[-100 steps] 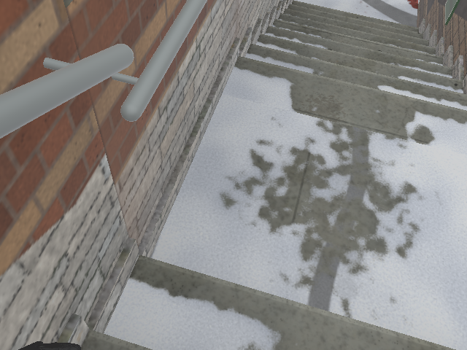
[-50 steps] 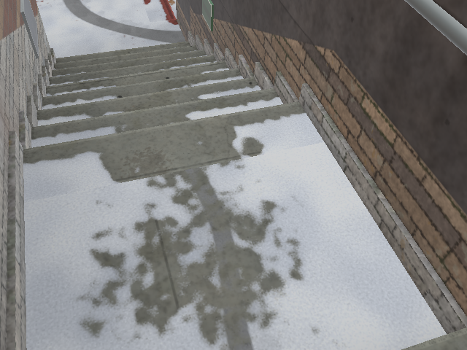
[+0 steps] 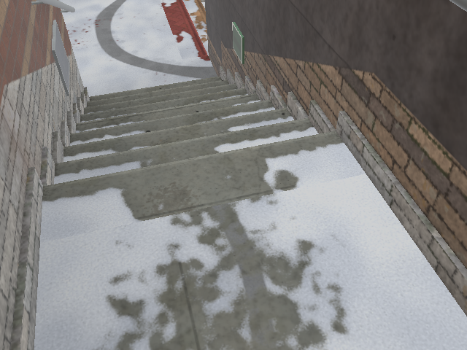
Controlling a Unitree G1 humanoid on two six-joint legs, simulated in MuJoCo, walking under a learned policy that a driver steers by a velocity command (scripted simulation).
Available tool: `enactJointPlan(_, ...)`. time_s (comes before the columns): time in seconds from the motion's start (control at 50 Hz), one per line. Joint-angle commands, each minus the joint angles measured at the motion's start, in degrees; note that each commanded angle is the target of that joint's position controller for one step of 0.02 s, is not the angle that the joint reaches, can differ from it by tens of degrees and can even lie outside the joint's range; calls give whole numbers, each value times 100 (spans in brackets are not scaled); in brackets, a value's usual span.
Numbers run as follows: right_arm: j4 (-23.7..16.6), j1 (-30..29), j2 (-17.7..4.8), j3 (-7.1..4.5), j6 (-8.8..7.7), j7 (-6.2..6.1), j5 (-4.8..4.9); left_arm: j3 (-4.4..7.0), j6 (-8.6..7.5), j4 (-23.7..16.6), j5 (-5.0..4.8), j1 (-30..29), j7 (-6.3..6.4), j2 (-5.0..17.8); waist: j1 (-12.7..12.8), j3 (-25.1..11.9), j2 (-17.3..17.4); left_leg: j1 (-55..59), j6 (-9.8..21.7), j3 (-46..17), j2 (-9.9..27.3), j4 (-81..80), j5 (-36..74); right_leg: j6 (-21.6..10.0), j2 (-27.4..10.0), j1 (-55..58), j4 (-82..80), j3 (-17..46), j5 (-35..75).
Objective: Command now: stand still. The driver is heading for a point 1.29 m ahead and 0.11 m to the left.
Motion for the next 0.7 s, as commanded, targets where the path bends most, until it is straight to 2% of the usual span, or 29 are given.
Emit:
enactJointPlan(0.02,64,863,6,40,58,114,-46,67,30,-425,-44,-525,24,466,-355,578,-650,1105,116,283,-21,-624,77,-271,-1577,-1165,-1976,2008,-2296)
enactJointPlan(0.04,140,914,12,48,42,140,-43,16,27,-404,-51,-492,14,315,-380,564,-594,1324,176,331,-31,-1180,93,-205,-1507,-1074,-1918,1925,-2304)
enactJointPlan(0.06,168,974,-48,61,22,174,-103,12,35,-331,-64,-283,8,294,-373,522,-413,1460,236,305,-35,-1693,286,-70,-1351,-873,-1802,1798,-2332)
enactJointPlan(0.08,198,1035,-170,54,4,190,-121,36,36,-263,-106,-59,27,351,-316,610,-223,1399,319,254,10,-2230,364,80,-1204,-634,-1546,1681,-2286)
enactJointPlan(0.1,265,1167,-406,20,-12,199,-54,111,17,-247,-122,215,28,538,-128,649,69,1388,423,315,23,-2330,325,128,-1094,-500,-1383,1620,-2046)
enactJointPlan(0.12,372,1022,-536,-43,-73,215,31,163,45,-342,-171,231,54,710,-17,849,517,486,567,125,-74,-2643,-582,198,-888,-19,-1424,1131,-1827)
enactJointPlan(0.14,275,789,-312,29,-187,231,35,177,69,-342,-118,131,92,784,-35,821,480,217,590,-21,-27,-3000,-678,228,-828,370,-1053,959,-1453)
enactJointPlan(0.16,302,590,-254,73,-264,273,-23,137,77,-385,-132,73,116,624,113,732,496,21,554,-109,17,-3207,-729,231,-808,794,-859,853,-973)
enactJointPlan(0.18,340,481,-315,54,-312,290,-39,100,110,-350,-102,198,133,523,188,692,334,-26,505,-146,10,-3313,-464,222,-819,1054,-804,813,-741)
enactJointPlan(0.2,304,406,-352,39,-381,294,-48,133,114,-295,-82,300,162,601,223,620,134,96,476,-167,8,-3357,-193,231,-792,1098,-806,789,-577)
enactJointPlan(0.22,440,658,-376,-2,-434,300,-10,110,130,-215,-1,520,153,527,231,538,37,301,460,-90,-17,-3318,14,203,-834,1148,-880,834,-537)
enactJointPlan(0.24,582,835,-319,4,-434,262,78,104,132,-178,-30,530,116,521,134,586,14,491,432,15,-70,-3296,192,217,-865,1062,-901,820,-491)
enactJointPlan(0.28,695,958,-181,56,-421,236,144,121,127,-178,-145,448,107,580,56,601,-41,781,494,13,-67,-3254,692,233,-874,857,-889,801,-292)
enactJointPlan(0.3,724,1017,-214,42,-410,235,82,115,89,-162,-167,437,76,570,23,513,-65,967,476,39,-72,-3165,1013,229,-872,821,-855,765,-120)
enactJointPlan(0.32,788,1064,-196,56,-400,221,80,112,61,-163,-175,441,61,558,4,486,-76,1055,495,22,-62,-3143,1260,236,-857,795,-836,758,-49)
enactJointPlan(0.34,824,1154,-165,80,-399,224,26,113,57,-165,-207,457,48,550,9,404,-139,1116,514,44,-61,-3099,1374,234,-883,869,-819,760,-5)
enactJointPlan(0.38,868,1172,-190,86,-388,236,36,106,62,-124,-193,503,47,546,-9,381,-146,1225,526,57,-73,-3083,1708,237,-893,864,-775,748,153)
enactJointPlan(0.4,910,1203,-102,126,-355,246,45,104,88,-124,-150,490,23,489,-6,325,-169,1273,547,70,-59,-3067,1859,246,-894,918,-757,731,290)
enactJointPlan(0.44,930,1188,-155,129,-327,238,48,126,116,-96,-145,544,23,549,-18,344,-151,1363,539,85,-87,-3049,2219,284,-878,899,-726,692,496)
enactJointPlan(0.48,958,1184,-105,166,-303,247,4,131,104,-110,-123,475,13,577,-37,327,-105,1442,510,134,-115,-2985,2393,272,-892,850,-663,656,686)
enactJointPlan(0.5,1004,1259,-59,176,-295,254,9,136,94,-129,-149,434,3,589,-60,317,-94,1460,500,152,-127,-2959,2498,250,-917,829,-629,670,837)
enactJointPlan(0.58,1056,1246,-108,178,-266,237,18,145,80,-88,-163,452,4,604,-35,351,-86,1491,475,161,-177,-2955,2676,264,-948,805,-571,638,996)
enactJointPlan(0.6,1073,1337,-161,150,-268,216,20,145,94,-24,-139,575,35,587,-19,398,-240,1464,455,167,-119,-3063,2562,281,-972,862,-669,674,927)
enactJointPlan(0.7,1103,1267,-116,122,-271,180,65,163,86,25,-186,447,101,572,-8,519,-151,1436,423,168,-164,-3237,2422,336,-1003,960,-748,687,855)
Keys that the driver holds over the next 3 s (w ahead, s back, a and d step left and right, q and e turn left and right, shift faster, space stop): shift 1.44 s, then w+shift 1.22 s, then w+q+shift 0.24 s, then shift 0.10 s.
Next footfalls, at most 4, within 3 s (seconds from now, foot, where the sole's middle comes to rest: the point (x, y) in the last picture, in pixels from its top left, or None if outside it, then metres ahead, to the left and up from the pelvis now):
0.08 left None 0.05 0.15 -0.76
1.78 right None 0.18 -0.11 -0.76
2.22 left None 0.63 0.07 -0.92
2.62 right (285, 244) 1.07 -0.14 -0.92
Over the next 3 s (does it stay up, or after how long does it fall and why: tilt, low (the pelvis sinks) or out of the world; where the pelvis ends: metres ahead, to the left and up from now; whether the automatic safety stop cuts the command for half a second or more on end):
stays up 1.20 -0.04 -0.16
